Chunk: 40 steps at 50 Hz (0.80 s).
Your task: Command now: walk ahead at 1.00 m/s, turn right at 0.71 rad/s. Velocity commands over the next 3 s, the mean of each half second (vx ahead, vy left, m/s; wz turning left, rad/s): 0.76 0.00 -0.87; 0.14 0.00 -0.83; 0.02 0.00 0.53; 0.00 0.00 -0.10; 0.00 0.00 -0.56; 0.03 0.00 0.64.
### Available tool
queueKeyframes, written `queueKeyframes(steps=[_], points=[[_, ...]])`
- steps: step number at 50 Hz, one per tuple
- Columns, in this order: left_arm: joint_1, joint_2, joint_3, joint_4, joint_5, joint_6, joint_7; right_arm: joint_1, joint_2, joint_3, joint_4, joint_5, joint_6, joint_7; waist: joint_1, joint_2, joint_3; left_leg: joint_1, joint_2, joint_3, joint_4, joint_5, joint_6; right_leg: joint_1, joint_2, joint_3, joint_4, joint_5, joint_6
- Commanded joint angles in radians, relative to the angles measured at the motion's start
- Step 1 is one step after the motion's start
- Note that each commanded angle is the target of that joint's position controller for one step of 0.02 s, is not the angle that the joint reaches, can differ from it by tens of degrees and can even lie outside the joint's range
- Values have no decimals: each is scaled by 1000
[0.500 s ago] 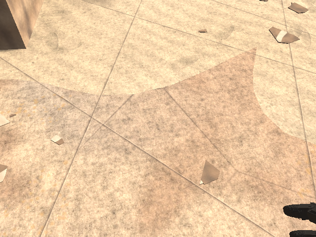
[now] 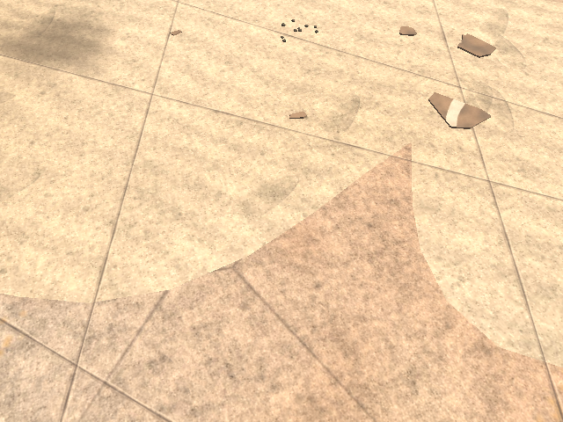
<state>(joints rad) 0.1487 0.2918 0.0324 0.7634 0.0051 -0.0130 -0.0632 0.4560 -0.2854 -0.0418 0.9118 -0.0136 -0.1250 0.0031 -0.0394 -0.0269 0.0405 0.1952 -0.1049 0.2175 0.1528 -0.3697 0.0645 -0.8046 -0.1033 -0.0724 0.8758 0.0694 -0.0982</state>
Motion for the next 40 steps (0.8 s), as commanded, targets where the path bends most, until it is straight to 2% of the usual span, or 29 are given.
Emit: queueKeyframes(steps=[1,3,4,5,6,7,8,9,10,12,13,16,17,18,19,20,22,23,24,25,26,27,28,29,31,32,34,37,40], points=[[-67,19,-10,-69,4,-15,-19,-72,-116,-9,-70,6,-22,-25,54,75,58,-191,243,52,-5,1175,-55,268,102,-125,-151,104,-45],[71,76,7,-33,4,-7,-13,-95,-182,-25,-84,-6,6,-53,144,142,-39,-102,284,49,208,1510,-73,417,178,-151,-158,-16,-70],[232,121,27,8,5,-2,-6,-139,-212,-35,-101,-16,27,-61,233,159,-115,-125,306,37,414,1588,-70,579,208,-134,-143,-96,-93],[456,173,56,74,8,0,9,-209,-231,-43,-126,-27,46,-61,341,148,-192,-231,318,8,716,1516,-56,795,205,-64,-161,-192,-138],[549,213,85,103,-4,1,31,-248,-205,-43,-124,-26,56,-42,382,35,-184,-394,195,21,1161,890,-48,933,162,37,-265,-234,-195],[443,273,99,105,-5,13,43,-244,-21,9,-190,-46,29,-19,215,-244,-102,-842,19,-63,1549,-126,-72,1063,36,317,-192,-42,-265],[374,334,111,51,14,16,46,-187,-29,26,-291,-16,4,-14,152,-224,-309,-1084,24,-288,1647,-146,-82,1239,-125,787,-445,-345,-442],[329,258,103,21,16,15,55,-253,-83,30,-295,-31,-21,-10,159,-19,-219,-1122,86,-336,1527,-47,-58,1125,-157,905,-640,-577,-388],[288,189,86,33,16,12,60,-271,-108,26,-286,-28,-26,-6,98,107,-73,-1076,138,-330,1393,30,-57,925,-134,827,-679,-586,-328],[228,169,72,25,7,-17,65,-273,-96,34,-287,-57,11,-8,11,157,47,-936,187,-317,1243,24,-94,625,-50,661,-671,-281,-284],[211,157,64,25,2,-31,66,-268,-91,37,-288,-58,37,-9,-18,162,79,-866,207,-297,1166,9,-119,508,-11,567,-668,-73,-271],[199,191,74,17,-6,-55,59,-367,-51,53,-346,-40,58,-3,-8,113,68,-697,173,-204,828,150,-143,373,125,350,-603,476,-196],[208,190,79,19,-12,-49,58,-390,-32,61,-359,-30,57,-1,13,69,23,-640,139,-185,711,260,-130,393,170,305,-558,526,-148],[212,103,64,-14,-70,-52,77,-535,-16,45,-409,7,14,-17,81,89,-3,-603,56,-229,557,314,-140,365,201,362,-539,321,-97],[235,141,72,3,-74,-41,88,-558,-15,41,-426,16,2,-23,91,68,-47,-558,4,-224,420,386,-143,416,213,378,-518,243,-58],[255,172,82,12,-63,-26,99,-558,-27,29,-430,24,-2,-25,99,6,-81,-507,-30,-227,335,450,-147,458,208,419,-499,179,-30],[240,159,86,4,-48,-7,112,-522,-89,-5,-430,41,-6,-33,78,-68,-114,-420,-27,-279,251,546,-137,520,216,461,-375,115,24],[201,146,86,-16,-49,-3,113,-453,-105,-19,-419,36,-6,-37,31,-88,-158,-328,-14,-286,209,622,-126,531,239,452,-261,120,60],[150,121,80,-47,-43,0,112,-292,-117,-32,-380,23,-5,-39,-51,-104,-252,-150,46,-304,184,745,-101,514,272,408,-65,92,106],[190,4,46,-79,-5,11,110,-134,-126,-28,-340,4,7,-39,-67,10,-410,131,302,-495,354,1013,-16,366,309,328,239,-586,132],[360,-23,26,-115,3,10,98,-111,-144,-16,-360,-48,20,-31,13,273,-560,287,565,-836,419,1422,133,221,334,318,526,-909,153],[474,87,38,-120,-30,14,76,-180,-182,-40,-344,-23,30,-20,70,335,-635,271,705,-1028,386,1044,302,145,217,327,759,-786,179],[372,146,53,-122,-46,30,72,-306,-129,-39,-386,-13,44,-31,58,227,-528,151,603,-926,301,595,293,70,133,264,770,-653,192],[238,180,68,-139,-42,46,81,-361,-55,-17,-400,-11,62,-47,37,111,-365,-43,489,-744,240,382,219,54,98,207,699,-548,195],[160,164,73,-178,-40,73,96,-427,-53,-9,-377,-6,85,-51,75,67,-146,-366,362,-520,172,404,146,138,54,169,550,-508,197],[150,120,64,-194,-37,74,96,-421,-66,-18,-350,-8,84,-48,82,89,-99,-456,329,-434,148,466,134,184,48,141,459,-508,190],[122,57,46,-222,-30,61,97,-394,-106,-41,-307,-10,76,-42,73,133,-112,-454,343,-359,124,644,162,206,30,109,320,-495,186],[103,85,51,-223,-30,61,85,-417,-143,-60,-290,-4,81,-41,77,125,-200,-404,410,-317,123,616,180,273,-12,120,180,-371,161],[61,121,64,-228,-30,79,69,-461,-169,-72,-284,9,93,-35,79,149,-169,-467,404,-220,104,410,144,380,-6,79,41,-299,130]])
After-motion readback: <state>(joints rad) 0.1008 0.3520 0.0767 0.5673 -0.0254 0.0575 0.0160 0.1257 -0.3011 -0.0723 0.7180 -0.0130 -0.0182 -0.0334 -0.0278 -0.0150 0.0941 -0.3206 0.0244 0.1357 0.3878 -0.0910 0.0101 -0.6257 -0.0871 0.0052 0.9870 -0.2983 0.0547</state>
